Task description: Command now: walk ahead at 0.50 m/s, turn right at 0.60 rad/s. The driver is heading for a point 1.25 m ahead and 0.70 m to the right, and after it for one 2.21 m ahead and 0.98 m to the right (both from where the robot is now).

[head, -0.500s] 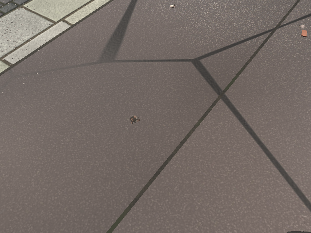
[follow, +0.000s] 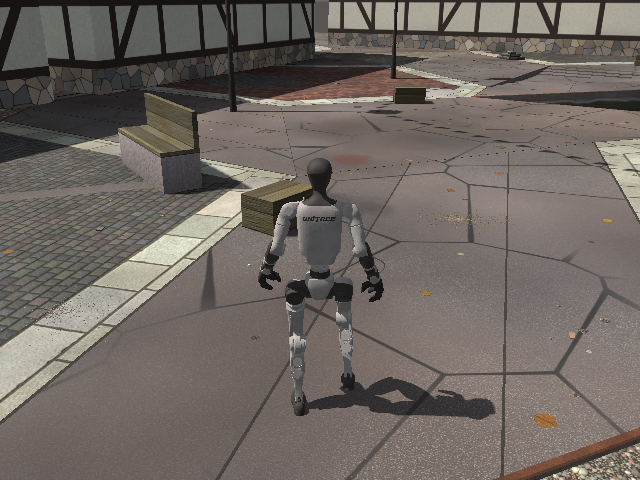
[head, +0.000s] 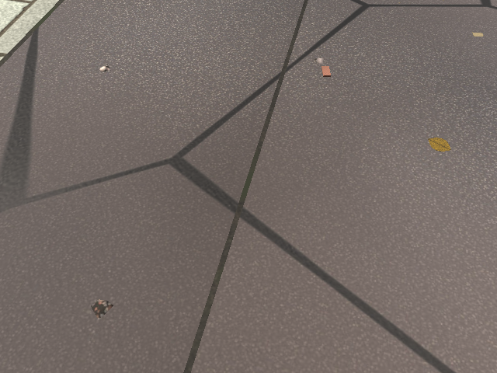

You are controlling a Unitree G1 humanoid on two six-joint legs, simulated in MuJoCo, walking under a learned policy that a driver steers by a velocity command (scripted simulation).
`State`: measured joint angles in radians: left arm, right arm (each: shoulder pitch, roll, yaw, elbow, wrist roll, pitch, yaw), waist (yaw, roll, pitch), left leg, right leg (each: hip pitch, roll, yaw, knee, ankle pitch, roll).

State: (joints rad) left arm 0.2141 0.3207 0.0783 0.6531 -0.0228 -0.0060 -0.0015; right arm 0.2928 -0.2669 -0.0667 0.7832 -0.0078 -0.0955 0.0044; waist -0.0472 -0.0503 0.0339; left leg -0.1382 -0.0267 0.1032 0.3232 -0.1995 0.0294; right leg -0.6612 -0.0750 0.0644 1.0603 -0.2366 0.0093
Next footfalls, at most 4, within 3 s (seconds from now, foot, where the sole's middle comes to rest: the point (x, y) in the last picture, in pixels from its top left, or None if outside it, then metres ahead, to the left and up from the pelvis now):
0.26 right None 0.29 -0.16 -0.78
0.72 left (263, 319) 0.63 -0.05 -0.78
1.24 right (392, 291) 0.70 -0.43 -0.78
1.76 left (399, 195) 1.05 -0.55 -0.78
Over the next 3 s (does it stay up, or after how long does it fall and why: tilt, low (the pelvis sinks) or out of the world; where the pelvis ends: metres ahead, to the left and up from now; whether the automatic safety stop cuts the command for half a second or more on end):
stays up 1.18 -0.73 0.00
